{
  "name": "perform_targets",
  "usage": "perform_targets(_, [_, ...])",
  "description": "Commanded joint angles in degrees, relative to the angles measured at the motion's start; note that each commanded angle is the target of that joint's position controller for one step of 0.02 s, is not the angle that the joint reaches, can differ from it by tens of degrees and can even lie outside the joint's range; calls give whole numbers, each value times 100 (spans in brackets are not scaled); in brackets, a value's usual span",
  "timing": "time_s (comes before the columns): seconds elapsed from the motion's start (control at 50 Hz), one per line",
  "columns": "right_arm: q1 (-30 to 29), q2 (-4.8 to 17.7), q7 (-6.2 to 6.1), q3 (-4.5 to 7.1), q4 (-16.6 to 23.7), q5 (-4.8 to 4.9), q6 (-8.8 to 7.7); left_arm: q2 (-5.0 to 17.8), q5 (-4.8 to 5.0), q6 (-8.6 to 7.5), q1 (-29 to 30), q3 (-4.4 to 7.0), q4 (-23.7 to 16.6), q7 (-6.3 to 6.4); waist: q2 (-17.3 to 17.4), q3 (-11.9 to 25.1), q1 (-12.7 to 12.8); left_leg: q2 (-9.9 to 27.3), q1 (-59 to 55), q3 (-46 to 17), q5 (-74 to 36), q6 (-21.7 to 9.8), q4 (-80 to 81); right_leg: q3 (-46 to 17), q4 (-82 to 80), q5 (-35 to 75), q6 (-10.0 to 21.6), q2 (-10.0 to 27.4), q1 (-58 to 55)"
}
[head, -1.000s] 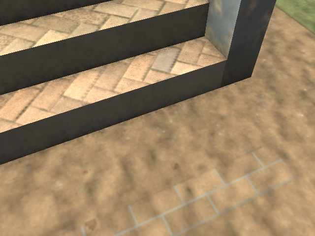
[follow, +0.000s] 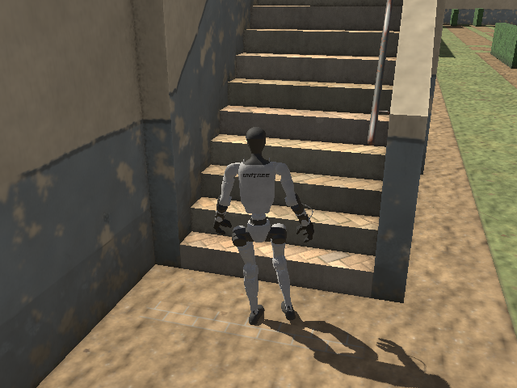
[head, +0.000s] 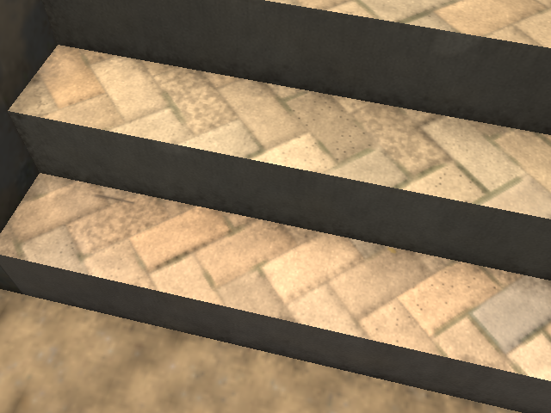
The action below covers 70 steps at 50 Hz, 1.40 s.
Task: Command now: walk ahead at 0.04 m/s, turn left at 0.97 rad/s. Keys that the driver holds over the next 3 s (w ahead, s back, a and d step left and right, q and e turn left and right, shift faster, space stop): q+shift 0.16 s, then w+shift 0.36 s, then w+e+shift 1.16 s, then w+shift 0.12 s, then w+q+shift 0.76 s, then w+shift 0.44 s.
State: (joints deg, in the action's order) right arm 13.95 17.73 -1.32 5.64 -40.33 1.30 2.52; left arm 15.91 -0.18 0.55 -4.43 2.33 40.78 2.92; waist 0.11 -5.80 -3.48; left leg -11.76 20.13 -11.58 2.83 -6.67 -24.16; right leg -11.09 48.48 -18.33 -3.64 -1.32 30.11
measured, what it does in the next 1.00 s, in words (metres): walks ahead: right foot, then left foot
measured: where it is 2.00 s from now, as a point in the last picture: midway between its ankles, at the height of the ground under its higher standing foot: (275, 157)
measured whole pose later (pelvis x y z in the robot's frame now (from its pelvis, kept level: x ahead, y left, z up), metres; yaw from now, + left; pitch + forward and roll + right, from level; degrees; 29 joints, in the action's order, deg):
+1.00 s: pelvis +0.35 +0.05 -0.02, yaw +4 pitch +1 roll +2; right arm 17.2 14.5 -0.2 0.3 -46.2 -1.8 -4.4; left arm 16.1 -2.1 -2.7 -11.5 2.4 41.0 -1.2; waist -0.7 2.3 3.9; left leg 0.9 9.3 10.0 14.5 -2.0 -67.7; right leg 5.6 39.7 -16.3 11.7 -3.5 22.7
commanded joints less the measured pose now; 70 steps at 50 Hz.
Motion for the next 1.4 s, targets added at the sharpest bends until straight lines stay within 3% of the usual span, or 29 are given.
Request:
perform_targets(0.02, [-496, 998, -192, 279, 725, 50, -127, 594, 80, -286, 227, 232, -367, 123, 634, 1024, 164, 1421, -1072, -2268, 2150, -221, 875, -121, -756, 244, -68, -285, 111])
perform_targets(0.16, [-641, 872, -69, 247, 1093, 80, 21, 867, 168, -386, -182, 385, -218, -99, 871, 908, 318, 994, -365, -2616, 1980, 34, 246, 106, -2856, 962, 116, -188, -1812])
perform_targets(0.18, [-188, 980, 153, 241, 820, -334, 1, 970, -159, -225, -539, 317, -182, 5, 355, 1083, 267, 680, 403, -2112, 3003, 401, -192, -142, -3164, -347, 508, 256, -2568])
perform_targets(0.2, [-243, 692, 241, 170, 1026, -248, -32, 1491, -279, -142, -713, 418, -347, 13, -972, 1267, 465, 12, 1508, -964, 4028, 693, -1349, -1729, -3735, -2215, 1127, 1560, -3176])
perform_targets(0.22, [-264, 811, 286, 146, 963, -416, -98, 1766, -407, -150, -328, 498, -327, -55, -1631, 858, 425, -105, 1996, 44, 2719, 735, -2989, -2712, -4278, -2746, 1497, 2131, -2694])
perform_targets(0.26, [-229, 975, 403, 138, 788, -501, -180, 1180, -224, -180, -213, 365, -312, -134, -639, 902, 256, 452, 1523, 111, 1611, 701, -3887, -1793, -4014, -2100, 1284, 1708, -2046])
perform_targets(0.34, [-266, 681, 627, -89, 667, -485, -207, 1049, -165, -365, -755, 328, -67, -323, -604, 601, 506, 585, 1755, 483, 1326, 678, -4107, -799, -4013, -1608, 1040, 1158, -2128])
perform_targets(0.5, [-915, 509, 527, -344, 789, -327, -439, 1257, -117, -441, -1403, 446, 315, -439, -1202, 291, 710, 938, -94, 1359, 1995, 528, -776, -195, -3993, -886, 1190, 1274, -1422])
perform_targets(0.56, [219, 498, 298, -315, 431, -351, -614, 794, -57, -400, -1408, 314, 326, -449, -365, 559, 4, 996, -2653, 1236, 1302, 236, 188, 110, -2592, -286, 1100, 781, 62])
perform_targets(0.6, [1636, 1733, 123, 24, 137, -452, -668, 165, 113, -574, -546, 87, -345, -440, 1713, 1023, -734, 3440, -3858, -2290, 4039, -223, 1531, 991, 564, -814, 903, -234, 2391])
perform_targets(0.62, [1443, 1370, 93, -41, 133, -474, -702, 544, 26, -538, -325, 173, -275, -413, 710, 583, -590, 3467, -3396, -2163, 3909, -270, 1404, 369, 1321, -326, 995, 207, 2645])
perform_targets(0.7, [467, 503, 50, -323, 241, -401, -827, 497, -171, -398, -778, 189, 166, -609, 481, 437, 133, 2588, -2387, 54, 1507, 97, 1657, 676, 1701, 692, 705, 454, 1926])
perform_targets(0.82, [309, 320, 77, -361, -113, -367, -1008, 172, -183, -314, -282, 0, -85, -626, 919, 436, 386, 2189, -1851, 1900, -2141, 185, 1562, 1398, 1093, 1397, 754, 459, 1045])
perform_targets(0.92, [-532, 757, -72, -290, 18, -369, -974, 512, -271, -63, -1758, 73, 33, -358, 828, 1399, 1598, 2697, -1622, 2356, -8163, 254, -1018, 1964, 791, 365, 1592, -52, -1493])
perform_targets(0.96, [-1633, 825, 101, -259, 324, -60, -843, 810, -234, -229, -3590, 336, 517, -356, 256, 1567, 2729, 2090, -140, 2450, -6367, 217, -4639, 1863, -1687, 1958, 1857, -242, -3794])
perform_targets(0.98, [-2279, 78, 251, -431, 349, -264, -838, 1013, -88, -265, -3411, 453, 807, -342, -1540, 300, 2559, 774, 1911, 2377, 1112, 310, -7552, 1164, -2672, 2562, 2048, -70, -3695])
perform_targets(1.0, [-1286, -692, 136, -704, 830, -452, -950, 1341, -200, -346, -2140, 379, 562, -388, -1583, 14, 828, 819, 3291, 1524, 1712, 480, -9080, -359, -1288, 6127, 2204, 609, -3380])
perform_targets(1.02, [-488, -443, 126, -724, 1008, -569, -961, 1123, -178, -329, -1947, 333, 209, -306, -956, 1410, 515, 857, 3282, 786, 1389, 595, -9007, -2109, -2233, 5113, 2842, 1184, -4030])
perform_targets(1.06, [-805, -28, 150, -677, 1304, -724, -955, 898, -58, -254, -1621, 290, 150, -159, -87, 805, 181, 1168, 4062, 646, 1457, 728, -9372, -2622, -3159, 2078, 2867, 1448, -3015])
perform_targets(1.14, [-1978, -451, 145, -875, 2089, -681, -540, 934, -155, -586, -1282, 147, 222, -134, 334, -129, -12, 1406, 3944, 1382, 1959, 694, -8608, -1099, -3556, 3311, 1998, 680, -491])
perform_targets(1.18, [-2538, -547, -49, -835, 2416, -697, -468, 1099, -309, -707, -1895, 240, 459, -109, -395, 238, 449, 1361, 5271, 1373, 3020, 666, -10564, -1548, -3575, 4017, 2274, 1022, -1793])
perform_targets(1.24, [-3642, -819, -116, -1034, 3143, -721, -636, 855, -106, -565, -2978, 325, 1031, 33, -3, 268, 878, 1552, 5395, 1363, 3930, 381, -7661, -941, -3999, 4854, 1825, 640, -2696])
perform_targets(1.26, [-3336, -940, -67, -1157, 2940, -625, -580, 746, 107, -415, -1861, 267, 588, 66, 806, 1106, 402, 996, 1592, 2003, 3530, 377, -5013, -354, -4655, 7126, 1791, 251, -668])
perform_targets(1.3, [181, -68, -243, -416, 1964, -132, -385, 1980, 190, -826, -986, 781, 215, -96, -1131, 3640, -1426, 611, -1803, 1437, 2319, 398, -4780, -706, -1727, 13843, 1777, 1118, -1385])
perform_targets(1.32, [1119, 656, -259, -147, 1426, -382, -388, 1750, 399, -1030, -196, 791, 12, -272, -90, 4122, -1774, 967, -2075, 29, 3026, 245, -3161, -407, -30, 12606, 1534, 616, -1508])
perform_targets(1.34, [626, 1256, -241, 42, 1142, -448, -547, 446, 276, -1092, -206, 490, -547, -432, 3077, 4473, -996, 3183, -3218, -3583, 1988, -797, -1034, -516, 3577, 4060, 1038, -1172, 623])
perform_targets(1.36, [-203, 955, -246, 56, 1280, -403, -476, 131, -322, -1189, -660, 248, -588, -448, 2789, 5322, -374, 3438, -3171, -4884, 2378, -812, -75, -809, 6007, 2102, 965, -992, 751])
perform_targets(1.38, [-622, 301, -219, -56, 1051, -309, -329, -142, -479, -1028, -268, 196, -812, -483, 1808, 4389, -37, 3090, -2204, -3779, 4241, -546, -519, -253, 6692, 2352, 998, -631, 1312])
perform_targets(1.4, [-716, -441, -221, -279, 549, -338, -313, -485, -531, -817, -10, 97, -953, -454, 421, 2421, 359, 2846, -1044, -2382, 4382, -282, -951, 118, 6534, 2434, 1065, -315, 2195])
